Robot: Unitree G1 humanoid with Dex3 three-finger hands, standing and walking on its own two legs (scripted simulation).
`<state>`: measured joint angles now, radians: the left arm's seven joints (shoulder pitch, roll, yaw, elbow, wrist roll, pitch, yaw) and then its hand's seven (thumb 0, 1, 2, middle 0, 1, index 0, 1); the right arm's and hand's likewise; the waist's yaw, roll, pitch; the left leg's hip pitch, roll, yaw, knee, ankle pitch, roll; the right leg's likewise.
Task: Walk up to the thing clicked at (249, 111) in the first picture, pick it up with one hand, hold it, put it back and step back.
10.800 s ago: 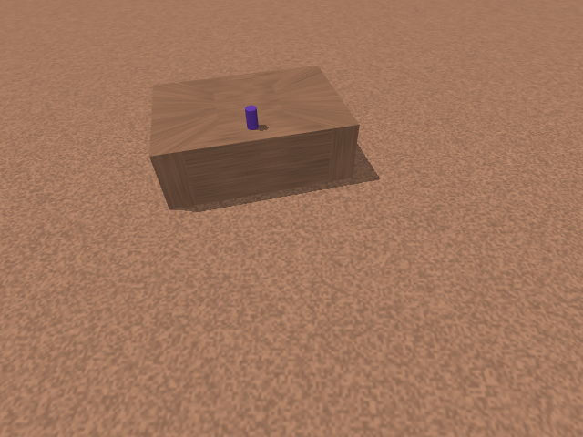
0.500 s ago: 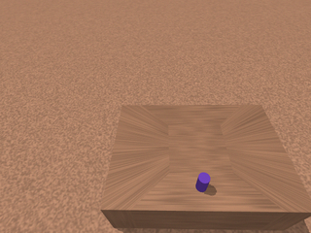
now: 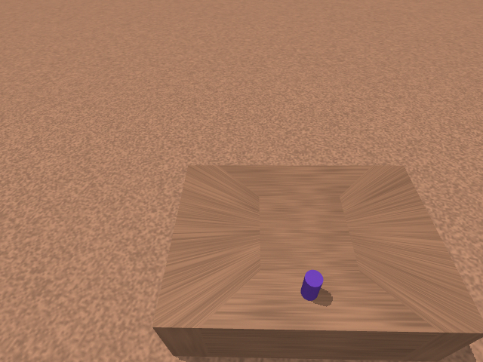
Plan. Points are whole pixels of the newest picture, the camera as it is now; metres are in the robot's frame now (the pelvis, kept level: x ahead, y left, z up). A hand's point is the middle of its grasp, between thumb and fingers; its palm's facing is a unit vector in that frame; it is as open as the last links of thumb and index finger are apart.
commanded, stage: stand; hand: right
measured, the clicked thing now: (311, 285) +0.45 -0.17 -0.40
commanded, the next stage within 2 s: go down in 1.58 s
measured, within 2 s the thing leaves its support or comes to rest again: neither
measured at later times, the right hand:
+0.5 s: hand out of the picture +0.07 -0.26 -0.16, palm faces +0.00 +0.94 -0.33, open 7.3 cm
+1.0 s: hand out of the picture +0.08 -0.25 -0.16, palm faces -0.01 +0.94 -0.33, open 7.3 cm
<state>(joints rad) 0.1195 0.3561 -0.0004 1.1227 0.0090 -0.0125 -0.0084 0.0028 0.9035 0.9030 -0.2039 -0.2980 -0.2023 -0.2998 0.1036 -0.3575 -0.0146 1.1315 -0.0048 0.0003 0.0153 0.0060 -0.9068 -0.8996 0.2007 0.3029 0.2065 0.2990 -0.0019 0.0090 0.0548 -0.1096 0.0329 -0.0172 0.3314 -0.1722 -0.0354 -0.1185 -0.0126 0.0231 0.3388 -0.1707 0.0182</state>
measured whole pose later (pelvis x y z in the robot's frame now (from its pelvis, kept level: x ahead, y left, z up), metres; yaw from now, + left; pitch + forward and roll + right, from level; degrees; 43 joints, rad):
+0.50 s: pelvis +0.00 +0.00 +0.00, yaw +0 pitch -3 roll +0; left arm 0.12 0.36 -0.01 1.11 0.01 -0.01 -0.01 0.00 0.90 0.90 -0.20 -0.30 -0.20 -0.30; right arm 0.12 -0.36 -0.01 1.13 0.00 0.00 0.02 0.01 -0.91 -0.90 0.20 0.30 0.21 0.30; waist 0.00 0.01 0.05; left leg -0.11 0.03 -0.01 0.33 -0.17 -0.04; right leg -0.12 -0.01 0.03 0.34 -0.17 0.02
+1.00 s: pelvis +0.01 +0.00 +0.00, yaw +0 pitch -2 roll +0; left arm 0.12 0.36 0.00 1.11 0.01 -0.01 -0.01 0.00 0.90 0.90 -0.20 -0.30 -0.20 -0.30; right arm 0.11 -0.36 -0.01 1.13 0.00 0.00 0.01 0.01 -0.91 -0.90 0.20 0.30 0.21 0.30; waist 0.00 0.01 0.05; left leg -0.10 0.03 -0.01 0.33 -0.19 -0.03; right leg -0.12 -0.01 0.03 0.34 -0.18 0.02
